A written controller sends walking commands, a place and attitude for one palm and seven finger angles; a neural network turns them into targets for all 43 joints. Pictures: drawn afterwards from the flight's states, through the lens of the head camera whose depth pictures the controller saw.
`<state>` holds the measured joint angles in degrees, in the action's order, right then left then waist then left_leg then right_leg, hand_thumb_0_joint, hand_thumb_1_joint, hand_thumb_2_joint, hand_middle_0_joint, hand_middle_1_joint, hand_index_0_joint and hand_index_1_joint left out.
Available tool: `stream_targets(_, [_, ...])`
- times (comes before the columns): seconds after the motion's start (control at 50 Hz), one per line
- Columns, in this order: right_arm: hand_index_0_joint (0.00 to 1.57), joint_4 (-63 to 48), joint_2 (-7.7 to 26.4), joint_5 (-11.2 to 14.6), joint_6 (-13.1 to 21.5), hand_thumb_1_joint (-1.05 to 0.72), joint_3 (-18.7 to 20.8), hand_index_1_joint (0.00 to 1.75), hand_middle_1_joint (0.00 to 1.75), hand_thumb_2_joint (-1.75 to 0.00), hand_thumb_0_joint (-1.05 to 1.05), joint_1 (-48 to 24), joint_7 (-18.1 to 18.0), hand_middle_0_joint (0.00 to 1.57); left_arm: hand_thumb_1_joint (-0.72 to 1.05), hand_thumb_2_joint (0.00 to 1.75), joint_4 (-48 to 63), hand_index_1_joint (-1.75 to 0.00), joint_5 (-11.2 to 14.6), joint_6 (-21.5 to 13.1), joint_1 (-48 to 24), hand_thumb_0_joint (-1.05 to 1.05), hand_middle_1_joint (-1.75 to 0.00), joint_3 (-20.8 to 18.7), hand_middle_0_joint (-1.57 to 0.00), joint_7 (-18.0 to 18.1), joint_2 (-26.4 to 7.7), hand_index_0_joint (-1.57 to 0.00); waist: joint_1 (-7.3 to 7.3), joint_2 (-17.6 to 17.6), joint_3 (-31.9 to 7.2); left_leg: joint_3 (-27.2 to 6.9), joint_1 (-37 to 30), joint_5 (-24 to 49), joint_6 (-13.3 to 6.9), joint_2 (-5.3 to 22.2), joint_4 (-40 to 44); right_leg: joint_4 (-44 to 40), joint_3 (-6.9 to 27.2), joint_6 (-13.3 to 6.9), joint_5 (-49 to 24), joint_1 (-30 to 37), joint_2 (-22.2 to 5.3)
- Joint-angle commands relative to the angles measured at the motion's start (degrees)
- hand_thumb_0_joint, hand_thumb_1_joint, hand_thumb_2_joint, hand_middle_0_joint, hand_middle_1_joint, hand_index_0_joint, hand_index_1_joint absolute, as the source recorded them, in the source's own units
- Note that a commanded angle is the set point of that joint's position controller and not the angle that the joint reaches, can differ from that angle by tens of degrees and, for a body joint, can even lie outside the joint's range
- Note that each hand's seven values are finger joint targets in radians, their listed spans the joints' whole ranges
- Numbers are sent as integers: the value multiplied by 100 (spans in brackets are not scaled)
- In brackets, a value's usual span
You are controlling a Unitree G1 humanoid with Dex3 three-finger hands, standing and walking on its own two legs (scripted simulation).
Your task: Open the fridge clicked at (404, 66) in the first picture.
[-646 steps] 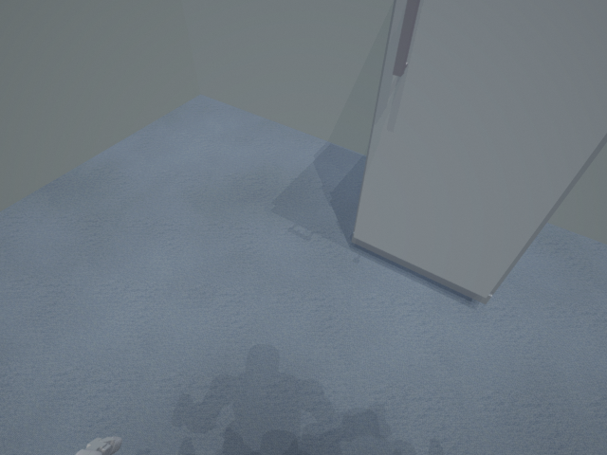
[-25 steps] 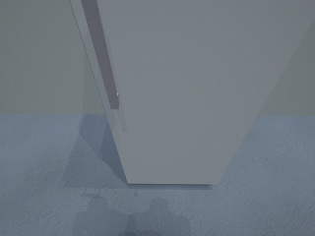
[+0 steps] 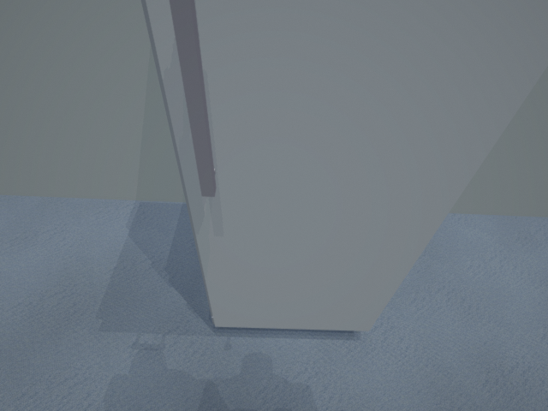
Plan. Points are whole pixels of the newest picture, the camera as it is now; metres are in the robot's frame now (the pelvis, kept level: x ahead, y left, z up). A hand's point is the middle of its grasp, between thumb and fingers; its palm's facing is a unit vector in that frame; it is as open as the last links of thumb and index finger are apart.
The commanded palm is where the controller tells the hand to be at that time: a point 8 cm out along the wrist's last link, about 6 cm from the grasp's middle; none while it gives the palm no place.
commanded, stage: look again from close up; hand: left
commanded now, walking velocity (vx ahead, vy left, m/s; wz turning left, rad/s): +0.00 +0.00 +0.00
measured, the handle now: (200, 105) +0.48 +0.15 +0.21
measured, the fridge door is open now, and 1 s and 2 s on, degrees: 0 0 0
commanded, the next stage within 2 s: raise the hand to about handle height in 1.28 s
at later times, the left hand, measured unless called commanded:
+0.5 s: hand out of the picture -0.01 +0.19 -0.17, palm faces -0.02 -0.97 -0.25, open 7.4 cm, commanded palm none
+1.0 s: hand out of the picture +0.02 +0.18 -0.17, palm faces -0.04 -0.97 -0.25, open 7.4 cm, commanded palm none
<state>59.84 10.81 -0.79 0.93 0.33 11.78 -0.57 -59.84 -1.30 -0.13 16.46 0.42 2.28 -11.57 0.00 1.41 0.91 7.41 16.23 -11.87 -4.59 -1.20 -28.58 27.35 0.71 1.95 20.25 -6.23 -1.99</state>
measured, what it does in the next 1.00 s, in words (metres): stands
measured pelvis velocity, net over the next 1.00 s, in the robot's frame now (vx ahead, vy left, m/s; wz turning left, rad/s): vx -0.01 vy -0.03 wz -0.02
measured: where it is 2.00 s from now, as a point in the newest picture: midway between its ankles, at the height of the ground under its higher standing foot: outside the picture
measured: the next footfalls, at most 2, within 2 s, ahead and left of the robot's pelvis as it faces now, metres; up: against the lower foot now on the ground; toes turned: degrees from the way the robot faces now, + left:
none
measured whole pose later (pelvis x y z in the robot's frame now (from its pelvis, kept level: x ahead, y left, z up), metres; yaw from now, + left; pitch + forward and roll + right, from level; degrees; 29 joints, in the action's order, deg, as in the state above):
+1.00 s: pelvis -0.01 -0.03 +0.01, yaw -1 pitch -1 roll +0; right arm 63.8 13.5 -0.6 0.7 0.4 10.5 -0.1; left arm -62.1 -1.1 -0.6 14.6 0.7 1.3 -13.8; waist 0.2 0.8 1.4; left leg 7.3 14.1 -8.3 -2.3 0.7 -23.5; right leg 23.7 0.9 0.0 17.4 -5.2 0.1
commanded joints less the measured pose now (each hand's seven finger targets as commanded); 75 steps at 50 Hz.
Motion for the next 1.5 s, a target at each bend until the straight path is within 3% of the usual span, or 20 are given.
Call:
stream_targets(0.0, [20,-251,947,6,107,-90,170,30,30,-90,0,85,-47,20,90,90,149,-30,0,-94,364,0,-30,-119,-20,-7,-719,-20,-9,-242,82,-1075,-652,197,100,893,889,-495,248,-377,-620,-798,-300])
stream_targets(0.04, [20,-238,972,6,98,-90,182,30,30,-90,0,61,-38,20,90,90,129,-30,1,-84,380,0,-30,-114,-20,-16,-726,-20,-20,-304,96,-1148,-646,-83,102,927,1027,-504,233,-369,-525,-810,-291])
stream_targets(0.08, [20,-227,1009,18,108,-90,186,30,30,-90,0,31,-38,20,90,90,97,-30,-10,-104,376,0,-30,-120,-20,-18,-777,-20,-17,-126,-11,-1081,-725,199,90,916,929,-536,278,-383,-705,-724,-316])
stream_targets(0.14, [20,-185,1053,15,94,-90,194,30,30,-90,0,21,-29,20,90,90,64,-30,-7,-86,344,0,-30,-117,-20,-32,-805,-20,-12,-183,110,-1154,-648,-215,112,943,1112,-565,263,-378,-487,-801,-299])
stream_targets(0.28, [20,-105,1114,25,105,-90,201,30,30,-90,0,-41,-22,20,90,90,-14,-30,-7,-113,371,0,-30,-125,-20,-37,-902,-20,-33,-173,7,-1092,-747,-73,110,950,1103,-651,323,-397,-588,-747,-357])
stream_targets(0.44, [20,-33,1157,19,75,-90,201,30,30,-90,0,-60,-4,20,90,90,-51,-30,-2,-105,311,0,-30,-102,-20,-56,-941,-20,-25,-147,246,-1130,-627,-531,158,941,1264,-772,399,-420,-293,-931,-357])
stream_targets(0.68, [20,37,1160,22,113,-90,175,30,30,-90,0,-89,-11,20,90,90,-38,-30,8,-159,166,0,-30,-116,-20,-60,-1032,-20,-21,-60,64,-959,-836,334,192,924,982,-864,521,-434,-750,-822,-422])
stream_targets(0.98, [20,105,1198,24,115,-90,152,30,30,-90,0,-158,-29,20,90,90,-18,-30,18,-164,15,0,-30,-133,-20,-66,-1084,-20,-11,-65,65,-918,-915,655,225,946,928,-925,567,-416,-989,-745,-403])
stream_targets(1.04, [20,121,1211,15,105,-90,150,30,30,-90,0,-179,-26,20,90,90,-21,-30,26,-148,4,0,-30,-127,-20,-75,-1075,-20,-10,-174,80,-929,-936,444,241,950,1002,-939,546,-413,-794,-788,-391])
stream_targets(1.16, [20,117,1194,25,118,-90,146,30,30,-90,0,-188,-38,20,90,90,-14,-30,17,-164,4,0,-30,-145,-20,-74,-1091,-20,-31,-37,-38,-922,-1001,849,227,951,887,-948,550,-403,-1141,-642,-410])
stream_targets(1.34, [20,160,1216,24,122,-90,128,30,30,-90,0,-221,-52,20,90,90,-46,-30,31,-163,-30,0,-30,-145,-20,-69,-1098,-20,-18,-120,-94,-883,-1101,1050,245,957,887,-968,527,-383,-1318,-564,-432])
stream_targets(1.36, [20,-424,1204,-26,163,-90,178,30,30,-90,0,-192,-29,20,90,90,217,-30,-69,-247,68,0,-30,-56,-20,-33,-1363,-20,13,-547,347,-958,-1152,1372,325,713,536,-904,367,-422,-1473,-818,-468])
stream_targets(1.38, [20,-2042,1367,317,883,-90,169,30,30,-90,0,48,-230,20,88,89,7774,-32,934,-1214,-4208,0,-32,-1579,-20,120,-2536,-20,563,-1123,-2199,-553,-1747,1887,242,203,256,-495,-188,-407,-2160,-918,192])
stream_targets(1.4, [20,-1941,1169,294,1276,-90,89,30,30,-90,0,252,-422,20,85,88,6601,-33,795,-903,-1039,0,-33,-1052,-20,201,-1679,-20,-2,-1660,-2237,-468,-2611,2478,435,425,444,165,-370,-369,-1395,-1143,266])
stream_targets(1.42, [20,-1533,1055,249,1375,-90,-16,30,30,-90,0,-17,-450,20,83,87,5526,-34,784,-760,-599,0,-34,-935,-21,363,-1163,-21,75,-988,-1490,-504,-2011,1875,414,513,503,256,-421,-337,-885,-1407,281])
stream_targets(1.44, [20,-1868,1050,337,1447,-90,111,30,30,-90,0,-33,-371,20,81,86,5941,-36,947,-585,65,0,-36,-406,-21,283,-422,-21,342,-688,-628,-700,-1420,945,282,492,567,74,-528,-328,-611,-1709,286])
stream_targets(1.46, [20,-2195,1132,358,1535,-90,150,30,30,-90,0,-77,-362,20,78,85,6145,-37,996,-600,148,0,-37,-633,-21,169,-425,-21,370,-242,-193,-781,-831,451,223,389,425,68,-615,-332,-606,-1823,286])
stream_targets(1.48, [20,-2435,1172,282,1695,-90,215,30,30,-90,0,-97,-332,20,76,84,6696,-39,1104,-950,-220,0,-39,-750,-21,33,-648,-21,360,-36,-542,-785,-707,272,227,319,104,89,-572,-319,-589,-1858,229])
